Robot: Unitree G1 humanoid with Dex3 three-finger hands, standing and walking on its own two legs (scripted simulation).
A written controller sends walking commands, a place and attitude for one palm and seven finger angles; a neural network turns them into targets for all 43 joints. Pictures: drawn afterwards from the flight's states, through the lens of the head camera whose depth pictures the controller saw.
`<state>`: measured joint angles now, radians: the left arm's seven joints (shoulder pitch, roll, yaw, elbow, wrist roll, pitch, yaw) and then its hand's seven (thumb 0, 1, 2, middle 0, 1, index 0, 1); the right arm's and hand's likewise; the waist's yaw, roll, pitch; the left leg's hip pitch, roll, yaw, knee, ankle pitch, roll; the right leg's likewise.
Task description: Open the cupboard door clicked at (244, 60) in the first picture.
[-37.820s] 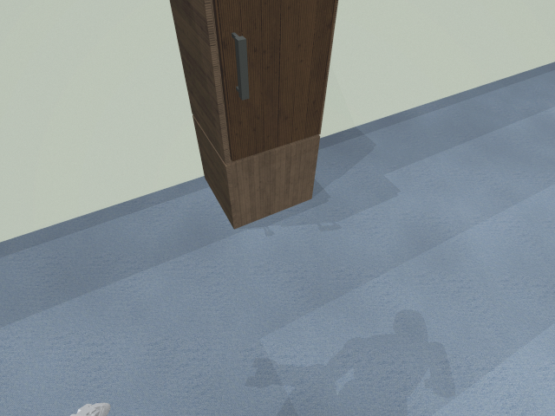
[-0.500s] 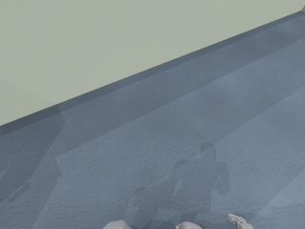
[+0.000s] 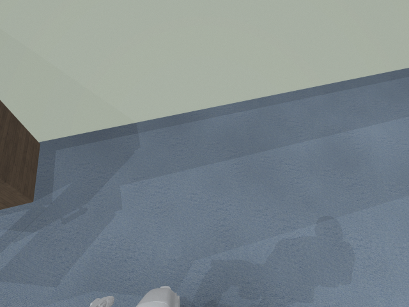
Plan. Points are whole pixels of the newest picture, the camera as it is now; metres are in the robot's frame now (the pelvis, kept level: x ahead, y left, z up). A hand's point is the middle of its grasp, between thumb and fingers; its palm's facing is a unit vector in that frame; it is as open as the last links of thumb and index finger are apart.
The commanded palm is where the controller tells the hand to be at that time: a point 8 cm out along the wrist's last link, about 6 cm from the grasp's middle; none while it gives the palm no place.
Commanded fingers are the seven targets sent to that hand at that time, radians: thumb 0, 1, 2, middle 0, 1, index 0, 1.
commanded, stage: turn to face it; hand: left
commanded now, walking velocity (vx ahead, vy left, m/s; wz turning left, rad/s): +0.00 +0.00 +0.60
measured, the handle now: out of the picture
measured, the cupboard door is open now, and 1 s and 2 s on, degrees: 43 43 43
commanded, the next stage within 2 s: take the last steps up to it in 1.54 s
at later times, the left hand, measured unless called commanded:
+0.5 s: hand out of the picture +0.04 +0.20 -0.15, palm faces +0.30 -0.90 -0.30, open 7.4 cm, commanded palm none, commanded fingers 0.00 0.90 0.90 -0.20 -0.30 -0.20 -0.30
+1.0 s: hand out of the picture -0.04 +0.20 -0.16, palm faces +0.59 -0.76 -0.26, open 7.4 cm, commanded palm none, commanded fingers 0.00 0.90 0.90 -0.20 -0.30 -0.20 -0.30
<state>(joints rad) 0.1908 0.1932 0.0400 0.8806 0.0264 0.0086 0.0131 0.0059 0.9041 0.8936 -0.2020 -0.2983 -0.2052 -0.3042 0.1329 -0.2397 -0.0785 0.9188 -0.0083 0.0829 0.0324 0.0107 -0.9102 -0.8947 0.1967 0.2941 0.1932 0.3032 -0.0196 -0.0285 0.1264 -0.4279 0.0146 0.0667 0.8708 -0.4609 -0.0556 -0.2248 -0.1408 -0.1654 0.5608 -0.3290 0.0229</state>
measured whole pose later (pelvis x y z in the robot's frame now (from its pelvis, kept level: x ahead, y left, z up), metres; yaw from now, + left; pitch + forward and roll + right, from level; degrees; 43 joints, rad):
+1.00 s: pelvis +0.01 -0.03 +0.00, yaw +35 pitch +1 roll -1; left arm 0.16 0.26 0.08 0.89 0.01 0.05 0.00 0.01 0.91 0.89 -0.20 -0.30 -0.20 -0.30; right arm 0.14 -0.22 -0.06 0.90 -0.03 0.05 0.01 0.01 -0.91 -0.89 0.20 0.29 0.20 0.30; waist 0.00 -0.01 0.10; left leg -0.33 -0.01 -0.05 0.53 -0.22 0.01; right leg -0.45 -0.07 -0.02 0.93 -0.44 0.07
